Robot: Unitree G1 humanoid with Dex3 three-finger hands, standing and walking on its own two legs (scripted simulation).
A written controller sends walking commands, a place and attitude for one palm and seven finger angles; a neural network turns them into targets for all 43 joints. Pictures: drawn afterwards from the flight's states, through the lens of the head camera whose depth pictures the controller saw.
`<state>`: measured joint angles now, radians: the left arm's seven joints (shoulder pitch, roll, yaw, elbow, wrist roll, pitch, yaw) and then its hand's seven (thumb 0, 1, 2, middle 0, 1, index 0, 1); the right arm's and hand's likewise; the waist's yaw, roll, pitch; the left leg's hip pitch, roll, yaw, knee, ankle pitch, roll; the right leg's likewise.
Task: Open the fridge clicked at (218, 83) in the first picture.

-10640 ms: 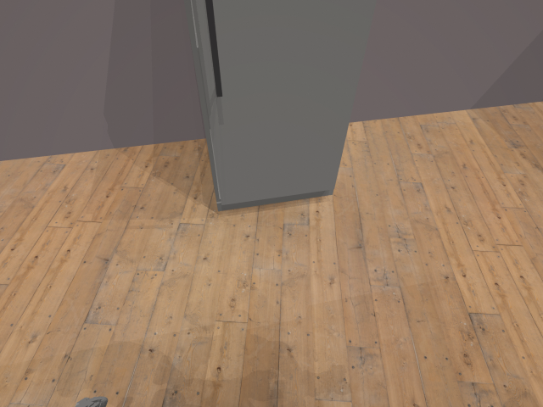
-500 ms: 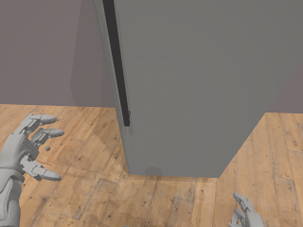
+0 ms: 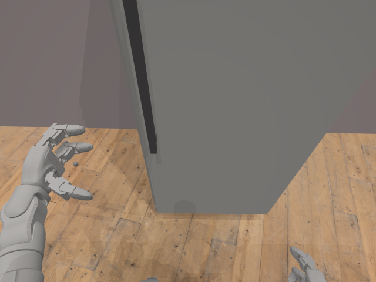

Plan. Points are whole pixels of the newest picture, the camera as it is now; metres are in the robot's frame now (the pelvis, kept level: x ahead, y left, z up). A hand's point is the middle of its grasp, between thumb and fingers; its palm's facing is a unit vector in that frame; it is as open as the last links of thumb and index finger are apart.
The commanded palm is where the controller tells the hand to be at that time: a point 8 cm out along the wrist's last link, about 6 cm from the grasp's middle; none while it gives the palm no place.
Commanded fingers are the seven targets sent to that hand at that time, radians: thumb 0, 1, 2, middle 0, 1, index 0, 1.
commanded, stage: move the hooked fingers beside the handle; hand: left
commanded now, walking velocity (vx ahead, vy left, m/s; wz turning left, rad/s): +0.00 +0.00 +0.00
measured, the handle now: (144, 76) +0.49 +0.13 +0.18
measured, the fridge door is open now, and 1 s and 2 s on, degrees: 0 0 0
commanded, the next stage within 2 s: feel for the door with the fingertips in 1.94 s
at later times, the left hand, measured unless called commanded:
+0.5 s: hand (93, 148) +0.37 +0.23 +0.08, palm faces +0.03 -1.00 +0.01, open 14.0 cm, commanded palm +0.35 +0.27 +0.08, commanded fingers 0.00 -0.50 0.30 -0.30 -1.20 -0.30 -1.20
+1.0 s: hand (113, 133) +0.42 +0.20 +0.08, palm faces +0.04 -1.00 +0.00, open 14.0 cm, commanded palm +0.39 +0.25 +0.08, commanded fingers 0.00 -0.50 0.30 -0.30 -1.20 -0.30 -1.20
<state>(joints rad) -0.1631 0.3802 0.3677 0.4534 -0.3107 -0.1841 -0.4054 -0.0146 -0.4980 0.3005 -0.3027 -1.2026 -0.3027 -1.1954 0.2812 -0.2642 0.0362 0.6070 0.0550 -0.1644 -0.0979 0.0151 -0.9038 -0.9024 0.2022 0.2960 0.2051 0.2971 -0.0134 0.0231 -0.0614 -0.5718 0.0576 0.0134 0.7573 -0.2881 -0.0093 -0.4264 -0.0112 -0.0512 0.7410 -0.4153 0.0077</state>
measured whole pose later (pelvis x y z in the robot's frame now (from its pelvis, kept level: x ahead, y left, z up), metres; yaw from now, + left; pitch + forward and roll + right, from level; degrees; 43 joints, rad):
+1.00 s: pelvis +0.01 +0.00 -0.01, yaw -1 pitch +10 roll -1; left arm -0.48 0.35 0.31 0.75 -0.21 -0.26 -0.24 -0.01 -0.50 0.30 -0.30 -1.20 -0.30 -1.20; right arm 0.33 -0.26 0.01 0.64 0.04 -0.02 -0.06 0.01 -0.91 -0.90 0.20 0.30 0.20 0.30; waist -0.06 0.02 -0.09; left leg -0.68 0.07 0.02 0.82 -0.33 -0.01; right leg -0.54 0.00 -0.04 0.81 -0.45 0.00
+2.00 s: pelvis +0.01 +0.00 -0.02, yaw -1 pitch +12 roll -2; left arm -0.59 0.35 0.30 0.86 -0.18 -0.31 -0.20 -0.01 -0.50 0.30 -0.30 -1.20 -0.30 -1.20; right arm 0.32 -0.25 0.02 0.62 0.04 0.02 -0.04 0.01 -0.91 -0.90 0.20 0.30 0.20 0.30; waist -0.07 0.01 -0.10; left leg -0.74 0.07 0.01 0.87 -0.34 -0.01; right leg -0.60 0.00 -0.04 0.85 -0.46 0.00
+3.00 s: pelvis +0.00 -0.01 -0.02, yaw -1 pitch +13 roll -1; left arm -0.66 0.31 0.27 0.93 -0.14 -0.35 -0.11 -0.01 -0.50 0.30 -0.33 -1.23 -0.32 -1.21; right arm 0.35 -0.25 0.00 0.66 0.02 0.03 -0.02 0.01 -0.91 -0.90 0.20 0.30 0.20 0.30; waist -0.08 0.02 -0.11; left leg -0.76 0.08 0.01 0.88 -0.34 -0.02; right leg -0.63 0.01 -0.04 0.88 -0.47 -0.01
